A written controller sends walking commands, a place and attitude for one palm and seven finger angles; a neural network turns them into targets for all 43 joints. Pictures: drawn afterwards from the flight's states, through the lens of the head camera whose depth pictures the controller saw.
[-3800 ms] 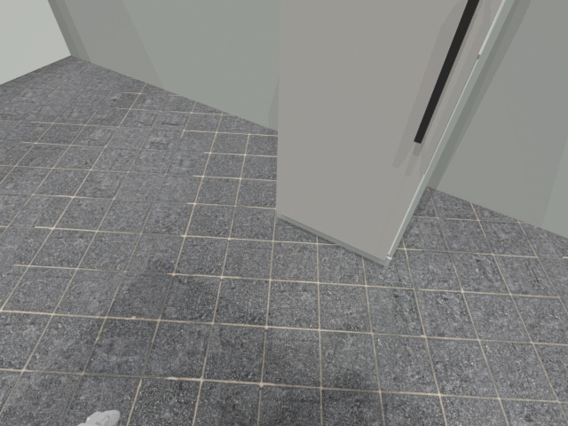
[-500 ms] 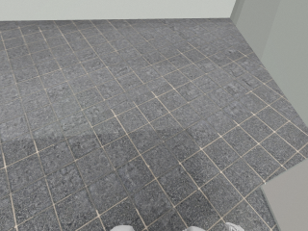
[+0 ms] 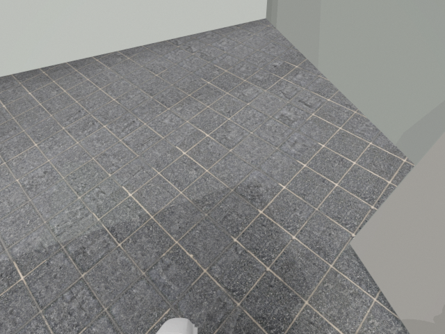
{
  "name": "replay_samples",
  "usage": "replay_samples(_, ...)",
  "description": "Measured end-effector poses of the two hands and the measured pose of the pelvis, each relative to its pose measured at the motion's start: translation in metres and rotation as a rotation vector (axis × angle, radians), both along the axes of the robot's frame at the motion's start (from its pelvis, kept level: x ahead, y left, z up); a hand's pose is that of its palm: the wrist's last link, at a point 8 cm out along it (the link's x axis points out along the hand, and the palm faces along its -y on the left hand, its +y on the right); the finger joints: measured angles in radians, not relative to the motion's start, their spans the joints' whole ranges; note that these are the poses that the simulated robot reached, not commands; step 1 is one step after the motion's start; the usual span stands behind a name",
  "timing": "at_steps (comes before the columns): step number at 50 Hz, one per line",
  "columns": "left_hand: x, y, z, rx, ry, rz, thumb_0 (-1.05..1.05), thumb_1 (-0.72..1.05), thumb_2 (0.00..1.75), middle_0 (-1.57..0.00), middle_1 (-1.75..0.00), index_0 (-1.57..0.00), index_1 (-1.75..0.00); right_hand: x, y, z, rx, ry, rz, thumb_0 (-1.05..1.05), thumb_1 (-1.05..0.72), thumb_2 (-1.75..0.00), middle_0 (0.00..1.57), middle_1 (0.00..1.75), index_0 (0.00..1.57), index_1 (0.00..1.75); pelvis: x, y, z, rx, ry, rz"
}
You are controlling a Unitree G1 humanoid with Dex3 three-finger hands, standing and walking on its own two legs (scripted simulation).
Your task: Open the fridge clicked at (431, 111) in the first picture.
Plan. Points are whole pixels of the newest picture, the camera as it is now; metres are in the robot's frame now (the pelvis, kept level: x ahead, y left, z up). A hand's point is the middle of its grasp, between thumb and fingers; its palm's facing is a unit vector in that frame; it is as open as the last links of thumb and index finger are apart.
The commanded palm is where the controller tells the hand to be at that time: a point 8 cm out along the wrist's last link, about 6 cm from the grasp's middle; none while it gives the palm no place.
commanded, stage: turn to face it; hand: right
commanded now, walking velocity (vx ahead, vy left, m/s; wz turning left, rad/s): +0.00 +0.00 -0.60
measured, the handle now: out of the picture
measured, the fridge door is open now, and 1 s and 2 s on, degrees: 0 0 0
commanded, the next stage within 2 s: take the last steps up to it in 1.76 s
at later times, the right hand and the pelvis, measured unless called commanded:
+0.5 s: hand out of the picture +0.01 -0.15 -0.15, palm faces +0.32 +0.91 -0.28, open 7.4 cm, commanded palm none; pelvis -0.02 +0.07 +0.00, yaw -19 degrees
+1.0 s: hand out of the picture -0.10 -0.22 -0.17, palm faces +0.61 +0.75 -0.25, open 7.4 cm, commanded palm none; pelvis -0.04 +0.01 +0.00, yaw -37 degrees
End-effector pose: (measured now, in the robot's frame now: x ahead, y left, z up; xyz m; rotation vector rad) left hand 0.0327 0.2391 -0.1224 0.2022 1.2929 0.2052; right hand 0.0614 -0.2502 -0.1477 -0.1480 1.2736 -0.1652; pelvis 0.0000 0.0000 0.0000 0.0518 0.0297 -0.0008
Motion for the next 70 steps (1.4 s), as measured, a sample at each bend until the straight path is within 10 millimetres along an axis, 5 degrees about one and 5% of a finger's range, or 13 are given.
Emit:
replay_samples(7, 0.003, 0.015, -0.004, -0.009, 0.025, -0.048, 0.0, 0.9, 0.9, -0.2, -0.3, -0.2, -0.3, -0.003, -0.001, 0.011, -0.04, -0.042, -0.059, 0.01, -0.91, -0.9, 0.2, 0.29, 0.2, 0.3, -0.005, 0.012, 0.001, -0.01, 0.01, -0.081)
replay_samples(14, 0.017, 0.05, -0.022, -0.035, 0.02, -0.117, 0.0, 0.9, 0.9, -0.2, -0.3, -0.2, -0.3, -0.002, 0.026, 0.025, -0.08, -0.148, -0.109, 0.01, -0.91, -0.9, 0.2, 0.29, 0.2, 0.3, -0.014, 0.042, -0.007, -0.037, 0.008, -0.177)
replay_samples(24, 0.072, 0.073, -0.023, -0.051, -0.029, -0.27, 0.0, 0.91, 0.9, -0.2, -0.3, -0.2, -0.3, -0.067, 0.06, 0.036, -0.108, -0.129, -0.244, 0.01, -0.91, -0.9, 0.21, 0.3, 0.2, 0.3, -0.018, 0.066, -0.003, -0.084, -0.024, -0.322)
replay_samples(31, 0.111, 0.044, -0.018, -0.027, -0.019, -0.416, 0.0, 0.91, 0.9, -0.2, -0.3, -0.2, -0.3, -0.127, 0.067, 0.019, -0.063, -0.046, -0.372, 0.01, -0.91, -0.9, 0.21, 0.3, 0.21, 0.3, -0.022, 0.058, -0.006, -0.083, -0.017, -0.423)
replay_samples(37, 0.152, -0.018, -0.015, -0.006, -0.094, -0.579, 0.0, 0.91, 0.9, -0.2, -0.3, -0.2, -0.3, -0.192, 0.051, -0.01, -0.019, 0.054, -0.505, 0.01, -0.91, -0.9, 0.21, 0.3, 0.21, 0.3, -0.031, 0.032, -0.021, -0.057, 0.002, -0.508)
replay_samples(41, 0.162, -0.054, -0.004, -0.012, -0.155, -0.644, 0.0, 0.9, 0.9, -0.2, -0.3, -0.2, -0.3, -0.221, 0.034, -0.017, -0.016, 0.118, -0.565, 0.01, -0.91, -0.9, 0.2, 0.29, 0.2, 0.3, -0.036, 0.021, -0.02, -0.056, 0.002, -0.535)
replay_samples(48, 0.152, -0.075, 0.006, -0.015, -0.127, -0.698, 0.0, 0.9, 0.9, -0.2, -0.3, -0.2, -0.3, -0.208, 0.005, 0.005, -0.055, 0.008, -0.617, 0.01, -0.91, -0.9, 0.2, 0.29, 0.2, 0.3, -0.037, 0.011, -0.004, -0.025, -0.005, -0.621)
replay_samples(56, 0.145, -0.068, -0.008, -0.043, -0.046, -0.726, 0.0, 0.9, 0.9, -0.2, -0.3, -0.2, -0.3, -0.169, -0.005, 0.025, -0.118, -0.127, -0.645, 0.01, -0.91, -0.9, 0.2, 0.29, 0.2, 0.3, -0.028, 0.019, -0.003, -0.037, 0.003, -0.712)
replay_samples(62, 0.16, -0.048, -0.033, -0.064, 0.002, -0.745, 0.0, 0.9, 0.9, -0.2, -0.3, -0.2, -0.3, -0.15, 0.013, 0.032, -0.181, -0.192, -0.664, 0.01, -0.91, -0.9, 0.2, 0.29, 0.2, 0.3, -0.012, 0.037, -0.015, -0.061, 0.014, -0.78)
replay_samples(70, 0.189, -0.054, -0.03, -0.054, 0.021, -0.844, 0.0, 0.9, 0.9, -0.2, -0.3, -0.2, -0.3, -0.186, 0.06, 0.038, -0.161, -0.131, -0.786, 0.01, -0.91, -0.9, 0.21, 0.3, 0.21, 0.3, -0.007, 0.041, -0.006, -0.086, -0.005, -0.9)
